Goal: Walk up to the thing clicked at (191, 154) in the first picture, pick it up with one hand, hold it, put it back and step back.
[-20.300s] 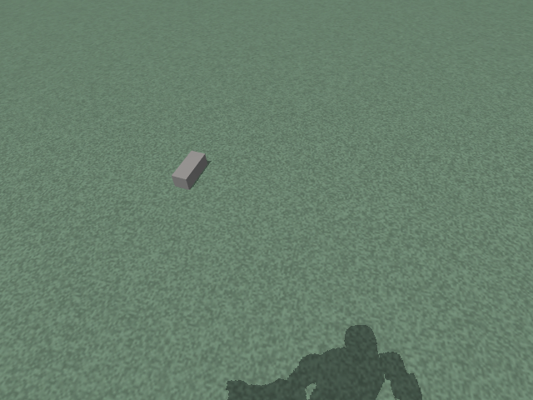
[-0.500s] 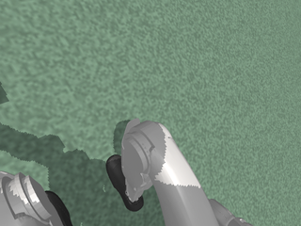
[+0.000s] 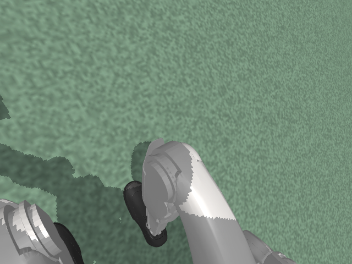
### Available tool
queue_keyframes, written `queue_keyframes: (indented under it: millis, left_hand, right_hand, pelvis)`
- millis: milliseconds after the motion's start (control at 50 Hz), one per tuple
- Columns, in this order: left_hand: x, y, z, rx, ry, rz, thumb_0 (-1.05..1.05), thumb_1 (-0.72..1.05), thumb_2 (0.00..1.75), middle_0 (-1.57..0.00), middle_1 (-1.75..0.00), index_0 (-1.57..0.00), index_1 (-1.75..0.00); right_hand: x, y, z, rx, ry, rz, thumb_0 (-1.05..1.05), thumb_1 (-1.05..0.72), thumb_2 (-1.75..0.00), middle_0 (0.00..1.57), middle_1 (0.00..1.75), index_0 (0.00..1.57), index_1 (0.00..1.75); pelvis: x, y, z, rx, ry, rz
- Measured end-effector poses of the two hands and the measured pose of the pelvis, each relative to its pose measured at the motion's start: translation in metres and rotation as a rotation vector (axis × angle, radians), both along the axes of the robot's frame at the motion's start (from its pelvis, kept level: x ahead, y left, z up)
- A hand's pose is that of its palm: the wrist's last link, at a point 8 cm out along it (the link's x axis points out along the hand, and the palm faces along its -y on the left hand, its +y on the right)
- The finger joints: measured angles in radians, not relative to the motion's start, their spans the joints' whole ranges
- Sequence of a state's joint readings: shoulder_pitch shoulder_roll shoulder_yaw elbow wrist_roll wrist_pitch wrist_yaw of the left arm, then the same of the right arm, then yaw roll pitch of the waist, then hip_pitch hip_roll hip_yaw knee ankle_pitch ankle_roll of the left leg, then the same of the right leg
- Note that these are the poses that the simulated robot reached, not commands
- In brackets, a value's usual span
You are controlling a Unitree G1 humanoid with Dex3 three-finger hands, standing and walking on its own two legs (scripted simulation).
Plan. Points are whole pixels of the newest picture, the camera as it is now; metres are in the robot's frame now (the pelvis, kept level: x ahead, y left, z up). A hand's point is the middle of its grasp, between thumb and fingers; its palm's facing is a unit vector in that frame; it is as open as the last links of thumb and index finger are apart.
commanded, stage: close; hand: left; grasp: from above
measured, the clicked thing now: out of the picture +0.49 +0.34 -0.27
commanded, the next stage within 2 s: settle in 0.72 s
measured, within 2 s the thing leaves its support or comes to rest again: leaves its support in 1.20 s
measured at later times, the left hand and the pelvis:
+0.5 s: hand out of the picture +0.47 +0.33 -0.24, palm faces -0.43 -0.14 -0.89, open 11.7 cm; pelvis +0.00 +0.00 +0.00, yaw +0 degrees
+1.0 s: hand out of the picture +0.47 +0.34 -0.23, palm faces -0.42 -0.13 -0.90, open 11.5 cm; pelvis +0.00 +0.00 +0.00, yaw +0 degrees
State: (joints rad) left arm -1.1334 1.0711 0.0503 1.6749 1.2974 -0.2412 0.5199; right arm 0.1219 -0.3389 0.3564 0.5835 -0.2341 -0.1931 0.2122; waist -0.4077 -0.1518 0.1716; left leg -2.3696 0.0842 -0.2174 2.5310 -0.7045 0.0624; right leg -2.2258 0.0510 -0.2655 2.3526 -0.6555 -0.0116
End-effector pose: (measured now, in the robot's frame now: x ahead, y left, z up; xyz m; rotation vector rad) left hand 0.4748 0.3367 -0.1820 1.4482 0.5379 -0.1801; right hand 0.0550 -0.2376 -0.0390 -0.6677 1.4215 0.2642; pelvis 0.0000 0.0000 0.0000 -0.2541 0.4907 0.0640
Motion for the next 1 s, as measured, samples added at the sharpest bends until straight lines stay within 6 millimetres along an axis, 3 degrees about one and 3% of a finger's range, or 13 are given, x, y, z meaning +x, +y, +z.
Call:
queue_keyframes:
  millis: [1000]
  left_hand:
    - [0.0036,0.0013,0.0056,0.003,-0.010,0.001,-0.01,-0.18,0.66,-0.46,-0.81,-0.49,-0.78]
  right_hand:
    - [0.0042,-0.0015,-0.0018,-0.010,-0.005,0.003,0.00,-0.92,-0.91,0.20,0.30,0.20,0.30]
  pelvis:
    - [-0.0004,-0.0004,0.0014,-0.002,0.002,-0.005]
